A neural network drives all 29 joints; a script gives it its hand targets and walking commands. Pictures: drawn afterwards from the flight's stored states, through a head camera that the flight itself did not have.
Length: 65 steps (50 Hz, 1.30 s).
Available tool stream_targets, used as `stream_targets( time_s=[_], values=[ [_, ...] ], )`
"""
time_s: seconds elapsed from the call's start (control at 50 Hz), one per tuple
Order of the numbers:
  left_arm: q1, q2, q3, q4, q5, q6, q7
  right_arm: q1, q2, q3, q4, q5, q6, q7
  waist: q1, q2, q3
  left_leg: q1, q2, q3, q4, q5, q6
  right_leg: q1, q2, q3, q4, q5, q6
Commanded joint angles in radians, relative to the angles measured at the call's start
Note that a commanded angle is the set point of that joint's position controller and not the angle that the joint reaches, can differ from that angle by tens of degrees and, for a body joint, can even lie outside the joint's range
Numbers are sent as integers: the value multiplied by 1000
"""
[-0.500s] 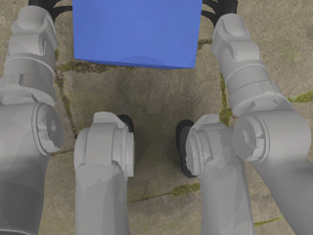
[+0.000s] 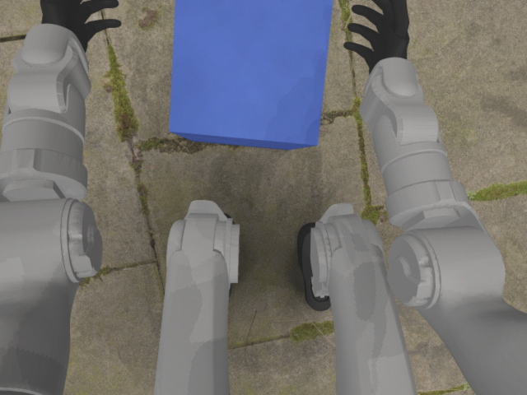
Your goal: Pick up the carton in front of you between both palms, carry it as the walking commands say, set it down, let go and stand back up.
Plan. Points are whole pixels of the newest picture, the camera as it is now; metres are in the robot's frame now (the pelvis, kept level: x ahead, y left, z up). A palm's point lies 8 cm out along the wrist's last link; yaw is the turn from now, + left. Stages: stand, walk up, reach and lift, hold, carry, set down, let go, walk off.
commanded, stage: set down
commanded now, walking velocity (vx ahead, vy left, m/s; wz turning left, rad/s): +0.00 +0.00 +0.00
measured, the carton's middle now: (247, 85) +0.51 +0.07 -0.31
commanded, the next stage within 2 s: let go in 0.70 s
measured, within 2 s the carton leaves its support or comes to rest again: neither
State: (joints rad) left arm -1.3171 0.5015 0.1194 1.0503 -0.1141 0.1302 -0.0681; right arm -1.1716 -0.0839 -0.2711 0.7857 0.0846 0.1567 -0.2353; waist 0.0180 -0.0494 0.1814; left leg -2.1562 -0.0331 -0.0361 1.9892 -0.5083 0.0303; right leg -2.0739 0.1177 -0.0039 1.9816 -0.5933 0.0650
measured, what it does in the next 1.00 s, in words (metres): rises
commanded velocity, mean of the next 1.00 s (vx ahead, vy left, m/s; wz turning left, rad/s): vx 0.00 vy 0.00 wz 0.00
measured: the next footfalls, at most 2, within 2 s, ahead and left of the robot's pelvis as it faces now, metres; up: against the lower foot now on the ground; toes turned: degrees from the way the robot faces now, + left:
none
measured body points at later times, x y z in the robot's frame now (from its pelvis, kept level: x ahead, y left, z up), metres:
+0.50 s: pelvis +0.02 +0.01 +0.13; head +0.34 +0.06 +0.45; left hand +0.54 +0.29 +0.01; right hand +0.53 -0.11 +0.02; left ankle +0.12 +0.11 -0.40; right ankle +0.11 -0.12 -0.40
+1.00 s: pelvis +0.07 +0.01 +0.26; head +0.33 +0.06 +0.62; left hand +0.46 +0.30 +0.13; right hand +0.47 -0.13 +0.13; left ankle +0.12 +0.11 -0.40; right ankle +0.11 -0.12 -0.40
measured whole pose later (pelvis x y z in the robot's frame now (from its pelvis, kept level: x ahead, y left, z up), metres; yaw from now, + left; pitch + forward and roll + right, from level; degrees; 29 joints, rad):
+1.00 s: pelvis +0.07 +0.01 +0.26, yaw +5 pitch +38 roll -2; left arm -0.69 0.29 0.27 0.73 0.09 0.11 -0.07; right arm -0.54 -0.07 -0.20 0.55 -0.09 0.12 -0.06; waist -0.01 -0.02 -0.05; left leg -1.32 -0.06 -0.04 0.96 -0.29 0.03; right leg -1.26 0.04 0.06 0.96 -0.36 0.04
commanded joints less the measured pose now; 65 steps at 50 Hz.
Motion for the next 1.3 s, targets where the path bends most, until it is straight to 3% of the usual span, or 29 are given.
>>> stream_targets(
  time_s=[0.0, 0.2, 0.36, 0.52, 0.72, 0.8, 0.88, 1.0, 1.16, 1.28],
  values=[
    [-231, 105, 28, -81, 18, -19, -11, -154, -76, -37, -78, -32, -19, 10, -6, 159, -1046, 768, 16, 7, -251, 244, -26, 276, -1, -102, -209, 156, -5],
    [-177, 129, 86, -157, 64, 0, -31, -104, -48, -19, -190, -37, -2, 21, 9, 158, -1219, 940, -7, 23, -401, 333, -30, 408, 8, -108, -376, 218, 10],
    [-119, 127, 120, -247, 90, 28, -51, -26, -30, -12, -281, -48, 27, 26, -3, 177, -1286, 1150, -18, 28, -531, 448, -35, 491, 12, -106, -531, 270, 19],
    [-59, 92, 141, -225, 117, 18, -69, 50, -7, -24, -275, -77, 22, 45, -21, 173, -1207, 1260, -18, 15, -687, 486, -35, 568, 0, -87, -697, 302, 24],
    [27, 40, 181, -175, 174, -12, -73, 140, 9, -41, -244, -124, -4, 81, -20, 155, -1132, 1405, -12, -11, -875, 548, -33, 677, -16, -68, -893, 347, 24],
    [168, 2, 197, -218, 216, -19, -52, 284, -7, -25, -263, -160, -19, 104, -11, 160, -1182, 1569, -8, -20, -943, 649, -39, 741, -20, -65, -968, 386, 16],
    [369, -65, 181, -345, 228, -31, -15, 462, -47, 30, -317, -181, -44, 148, -7, 155, -1191, 1736, -2, -33, -1013, 739, -45, 819, -25, -60, -1040, 407, -3],
    [590, -115, 139, -507, 176, -63, 6, 653, -99, 92, -367, -160, -76, 206, -26, 124, -1051, 1780, 10, -32, -1127, 693, -46, 1026, -47, -34, -1151, 428, -21],
    [950, -159, 83, -506, 139, -119, 4, 960, -115, 134, -332, -111, -138, 248, -26, 107, -817, 1804, 15, -26, -1250, 669, -35, 1271, -71, 8, -1278, 499, -28],
    [1180, -170, 47, -545, 120, -154, 9, 1143, -145, 172, -369, -93, -169, 266, -34, 73, -670, 1868, 10, -14, -1354, 646, -39, 1518, -80, 26, -1377, 582, -30]
  ],
)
